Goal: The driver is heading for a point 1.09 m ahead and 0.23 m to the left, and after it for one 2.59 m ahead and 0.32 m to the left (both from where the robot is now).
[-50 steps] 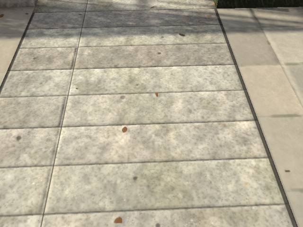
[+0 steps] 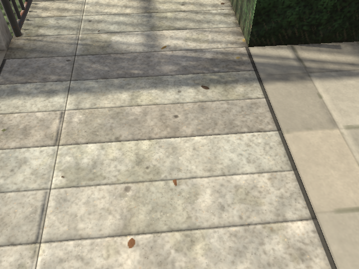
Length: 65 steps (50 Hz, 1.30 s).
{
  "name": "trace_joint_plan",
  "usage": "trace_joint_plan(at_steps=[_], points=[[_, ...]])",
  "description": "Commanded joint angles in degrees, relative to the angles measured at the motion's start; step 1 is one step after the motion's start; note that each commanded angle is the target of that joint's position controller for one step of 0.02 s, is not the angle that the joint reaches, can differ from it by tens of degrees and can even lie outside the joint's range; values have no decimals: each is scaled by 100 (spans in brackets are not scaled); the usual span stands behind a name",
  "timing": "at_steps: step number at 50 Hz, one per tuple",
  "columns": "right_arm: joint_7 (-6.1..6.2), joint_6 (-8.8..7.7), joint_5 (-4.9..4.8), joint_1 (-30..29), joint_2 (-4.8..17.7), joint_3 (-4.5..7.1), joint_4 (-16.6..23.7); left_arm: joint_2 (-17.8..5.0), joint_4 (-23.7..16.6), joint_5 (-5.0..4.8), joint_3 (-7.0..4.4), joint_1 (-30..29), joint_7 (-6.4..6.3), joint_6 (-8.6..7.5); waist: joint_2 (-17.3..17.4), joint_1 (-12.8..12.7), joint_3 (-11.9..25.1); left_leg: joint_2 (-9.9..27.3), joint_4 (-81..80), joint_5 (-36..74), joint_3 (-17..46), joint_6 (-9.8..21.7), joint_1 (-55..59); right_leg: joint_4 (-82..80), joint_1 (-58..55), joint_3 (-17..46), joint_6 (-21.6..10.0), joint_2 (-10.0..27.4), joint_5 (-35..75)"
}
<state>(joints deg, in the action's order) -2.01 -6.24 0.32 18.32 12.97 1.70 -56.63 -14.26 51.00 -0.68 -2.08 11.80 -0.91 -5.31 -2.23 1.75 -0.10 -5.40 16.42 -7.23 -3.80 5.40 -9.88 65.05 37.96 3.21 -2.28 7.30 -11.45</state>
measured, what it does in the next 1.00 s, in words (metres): walks ahead: right foot, then left foot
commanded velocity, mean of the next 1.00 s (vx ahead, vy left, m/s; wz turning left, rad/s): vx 0.36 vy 0.00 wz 0.00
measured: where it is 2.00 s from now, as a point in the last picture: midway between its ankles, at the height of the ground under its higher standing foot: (199, 262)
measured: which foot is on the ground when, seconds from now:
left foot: down 0.00-0.32, up 0.34-0.76, down 0.78-1.00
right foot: up 0.00-0.28, down 0.30-0.80, up 0.82-1.00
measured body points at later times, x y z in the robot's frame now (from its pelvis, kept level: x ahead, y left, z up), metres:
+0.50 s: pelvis +0.28 -0.08 +0.00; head +0.29 -0.10 +0.45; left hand +0.33 +0.18 -0.12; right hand +0.37 -0.35 -0.14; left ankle +0.29 +0.08 -0.66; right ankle +0.29 -0.16 -0.74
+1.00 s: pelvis +0.45 -0.04 -0.01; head +0.48 -0.03 +0.44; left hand +0.51 +0.22 -0.16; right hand +0.57 -0.29 -0.14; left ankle +0.55 +0.05 -0.74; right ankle +0.43 -0.19 -0.71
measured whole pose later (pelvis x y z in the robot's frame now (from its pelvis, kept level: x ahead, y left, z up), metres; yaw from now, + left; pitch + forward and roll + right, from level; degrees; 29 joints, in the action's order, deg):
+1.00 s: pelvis +0.45 -0.04 -0.01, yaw +0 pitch +2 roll +0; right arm 0.1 -2.3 1.5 6.8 11.7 1.4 -53.6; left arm -13.4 56.1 -0.1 -2.1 12.0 -2.5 0.0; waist -1.6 0.1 -1.4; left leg -1.9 25.5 -4.4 -2.7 3.7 -23.0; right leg 47.6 22.1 1.7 2.3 2.6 -27.1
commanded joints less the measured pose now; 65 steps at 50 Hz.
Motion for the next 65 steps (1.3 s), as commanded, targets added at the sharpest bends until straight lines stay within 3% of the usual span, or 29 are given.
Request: trace_joint_plan(at_steps=[1,5,10,12,14,15,16,17,18,20,22,24,28,34,37,39,40,41,42,44,46,48,51,54,55,56,57,61,65], points=[[112,-102,-9,-235,759,121,316,-260,-243,71,-75,190,-38,20,422,-268,-312,1605,-1166,419,1187,974,-605,-819,115,12,153,240,930],[197,-25,-101,231,915,146,216,-163,-484,16,-35,-742,35,-46,435,72,-311,1509,-1063,500,902,714,-115,-2476,-92,-218,200,-28,1767],[210,96,-152,650,974,181,24,-252,-771,-59,-17,-1435,210,-99,520,275,-468,1885,-643,348,1034,634,832,-3329,-57,-243,82,-188,1230],[224,158,-155,594,1042,215,15,-380,-800,-60,-58,-1288,267,-151,601,116,-378,2016,-318,683,1109,542,1088,-3566,-399,-300,-81,-290,764],[224,222,-120,379,999,189,75,-707,-494,-45,-247,-175,255,-188,605,-497,250,1675,986,2317,799,327,961,-3804,-1952,-572,-329,-628,582],[221,217,-34,324,770,86,212,-1145,-210,-1,-403,1010,209,-198,239,-938,1111,1321,2620,1958,462,116,62,-3651,-3681,128,-680,5,714],[166,81,-17,930,74,-125,308,-1792,-69,80,-559,1702,202,-145,-1240,-796,1900,313,4917,-479,98,-343,-2395,-4043,-5955,2670,-1597,1402,121],[135,-78,-131,915,377,-71,205,-1286,-43,65,-424,1775,224,-142,-1236,-859,2236,282,5820,-2407,993,-276,-3192,-4770,-6144,3974,-1769,1636,-390],[114,-157,-278,358,905,69,367,-940,-144,34,-307,1210,220,-154,-830,-741,1324,653,6099,-2046,1039,-148,-3662,-4807,-5400,3107,-1423,1439,-373],[175,-122,-193,-207,852,107,487,-546,-343,48,-169,264,251,-131,-104,-404,478,1167,5509,-1076,789,-152,-3268,-5143,-3784,1691,-1114,932,459],[208,48,-126,-33,617,129,442,-373,-280,101,-117,112,299,-150,-260,-113,232,1348,5016,-649,761,-209,-2644,-5506,-2994,1024,-985,582,868],[225,147,-105,10,485,130,447,-500,-129,95,-155,334,285,-184,-188,-27,110,1355,4768,-397,686,-294,-2666,-5657,-2828,664,-1078,500,1477],[239,157,-34,-789,454,154,741,-636,43,115,-172,608,153,-121,-79,-117,-157,1280,3419,520,586,-450,-3048,-5632,-2935,132,-992,395,2859],[144,140,-48,-1613,334,77,932,-718,321,57,-145,943,43,9,-251,-382,-66,816,1681,1430,352,-386,-2057,-5182,-3187,-285,-746,282,3402],[91,88,8,-1428,601,150,914,-750,399,17,-177,753,-6,94,-311,-168,109,749,1278,953,477,-156,-1764,-4572,-3686,-47,-613,470,3474],[126,25,90,-630,960,295,601,-700,385,35,-169,757,-16,129,61,119,621,713,713,2613,411,46,-435,-3441,-3625,-219,-301,-51,3308],[156,29,183,-224,1301,349,537,-403,377,171,-70,1219,10,84,711,-32,1344,1581,1347,5015,1176,482,1274,-2265,-2549,-373,-42,-478,1623],[174,122,172,8,1044,263,459,129,615,139,116,1942,54,77,1703,-102,2099,2741,1341,5765,2411,1479,2485,-729,-1381,-343,270,-948,-1895],[137,182,46,66,683,161,451,-234,678,39,29,1781,77,128,1344,21,2230,2733,1019,4625,2786,1563,2158,-57,-1175,127,372,-881,-2950],[149,222,-11,-831,632,115,620,-534,464,-45,-86,902,-10,307,637,-106,1121,2325,447,2163,2306,1091,709,34,-825,98,441,-507,-2433],[197,272,76,-1461,609,95,711,-399,425,37,-107,760,-140,504,765,-382,608,1966,-58,683,1853,749,-608,-890,-1412,48,500,-285,-1900],[240,337,160,-1533,632,119,679,-196,520,64,-74,870,-215,578,1012,-432,537,1682,-248,241,1474,677,-1140,-1669,-2036,-187,505,-432,-1642],[296,383,54,-1481,632,123,592,-141,660,86,-75,963,-210,629,944,-477,689,1595,-311,-841,1333,598,-1273,-2720,-2694,-330,390,-509,-576],[321,447,-43,-1297,498,82,424,-210,670,250,-86,843,-154,665,752,-489,253,1311,-350,-2519,1201,32,-1724,-3657,-3067,-313,108,-456,-75],[320,461,-24,-1223,502,85,387,-350,603,264,-87,768,-164,657,549,-387,-31,1160,-134,-2534,1100,-164,-1742,-4075,-2822,-28,-46,-179,-460],[351,488,-45,-1049,489,124,384,-656,689,175,-168,637,-164,623,-215,-121,-298,759,72,-2024,617,-308,-1208,-4247,-1872,21,-162,-223,-1622],[381,495,-3,-1086,534,127,338,-481,675,148,-145,502,-165,547,-340,-156,-405,710,400,-1538,579,-349,-752,-4533,-1453,13,-102,-266,-1989],[417,544,-41,-1283,654,229,571,-676,547,107,-292,403,-304,387,-387,-201,-278,530,1119,-666,487,-114,-1201,-4459,-1979,74,-59,-54,-1225],[319,623,-25,-1195,498,277,773,-846,408,79,-426,522,-444,380,-740,-255,-17,444,2406,-751,316,-118,-1850,-4308,-2599,685,-559,901,218]])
